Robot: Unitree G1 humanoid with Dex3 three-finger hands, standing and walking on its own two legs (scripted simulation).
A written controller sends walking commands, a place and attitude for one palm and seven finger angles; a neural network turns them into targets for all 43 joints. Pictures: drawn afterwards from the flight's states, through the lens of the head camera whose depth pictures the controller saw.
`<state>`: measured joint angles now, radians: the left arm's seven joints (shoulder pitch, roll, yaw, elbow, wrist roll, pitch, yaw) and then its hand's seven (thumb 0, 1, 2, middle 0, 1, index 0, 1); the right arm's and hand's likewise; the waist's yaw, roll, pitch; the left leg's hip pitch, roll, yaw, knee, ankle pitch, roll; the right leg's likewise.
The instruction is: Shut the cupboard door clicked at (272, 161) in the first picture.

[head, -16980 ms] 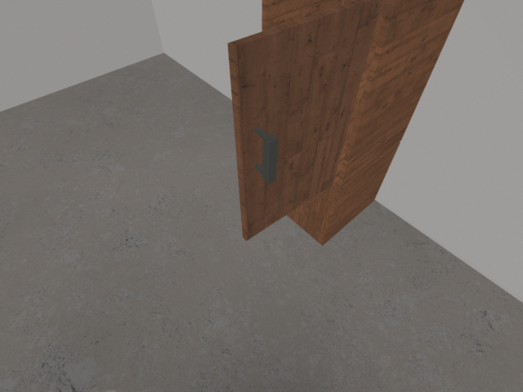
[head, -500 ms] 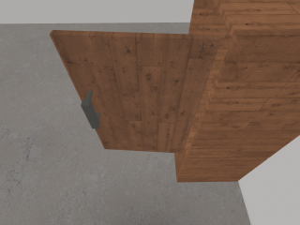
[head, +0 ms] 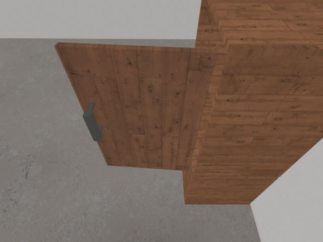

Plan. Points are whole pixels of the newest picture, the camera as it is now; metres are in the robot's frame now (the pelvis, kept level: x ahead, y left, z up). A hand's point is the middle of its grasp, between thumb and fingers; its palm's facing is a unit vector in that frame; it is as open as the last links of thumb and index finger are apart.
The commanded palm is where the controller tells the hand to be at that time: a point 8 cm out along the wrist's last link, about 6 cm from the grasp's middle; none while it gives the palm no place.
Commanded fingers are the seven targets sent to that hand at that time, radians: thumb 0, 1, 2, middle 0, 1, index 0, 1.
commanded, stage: come to a stop and stand still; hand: left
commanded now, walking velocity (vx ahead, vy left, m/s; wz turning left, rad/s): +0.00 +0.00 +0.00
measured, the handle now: (95, 122) +0.45 +0.24 +0.00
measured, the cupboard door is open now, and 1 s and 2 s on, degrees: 86 86 86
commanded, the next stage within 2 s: look again from close up in 0.04 s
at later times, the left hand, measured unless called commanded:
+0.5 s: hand out of the picture +0.04 +0.22 -0.17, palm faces +0.03 -0.97 -0.25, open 7.4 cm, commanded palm none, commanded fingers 0.00 0.90 0.90 -0.20 -0.30 -0.20 -0.30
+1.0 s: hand (65, 207) +0.19 +0.24 +0.00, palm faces +0.16 -0.99 -0.02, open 7.0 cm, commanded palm +0.09 +0.29 -0.07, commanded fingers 0.00 0.90 0.90 -0.42 -0.54 -0.42 -0.54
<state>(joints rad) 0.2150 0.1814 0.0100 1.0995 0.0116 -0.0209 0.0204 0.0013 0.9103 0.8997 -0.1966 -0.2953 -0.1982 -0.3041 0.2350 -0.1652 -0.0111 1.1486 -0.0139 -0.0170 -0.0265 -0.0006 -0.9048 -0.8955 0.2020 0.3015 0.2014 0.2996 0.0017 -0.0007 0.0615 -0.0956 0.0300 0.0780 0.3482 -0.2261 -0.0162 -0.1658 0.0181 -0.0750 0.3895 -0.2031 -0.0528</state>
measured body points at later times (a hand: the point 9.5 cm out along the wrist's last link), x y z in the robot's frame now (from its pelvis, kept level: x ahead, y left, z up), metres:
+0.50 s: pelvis +0.01 +0.03 -0.01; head +0.01 +0.02 +0.44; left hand +0.04 +0.27 -0.15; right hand +0.06 -0.22 -0.16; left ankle -0.02 +0.13 -0.75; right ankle +0.01 -0.08 -0.75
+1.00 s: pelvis -0.02 +0.06 -0.04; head -0.03 +0.05 +0.41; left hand +0.18 +0.29 +0.00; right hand +0.12 -0.18 -0.14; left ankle -0.02 +0.13 -0.74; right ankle +0.01 -0.06 -0.75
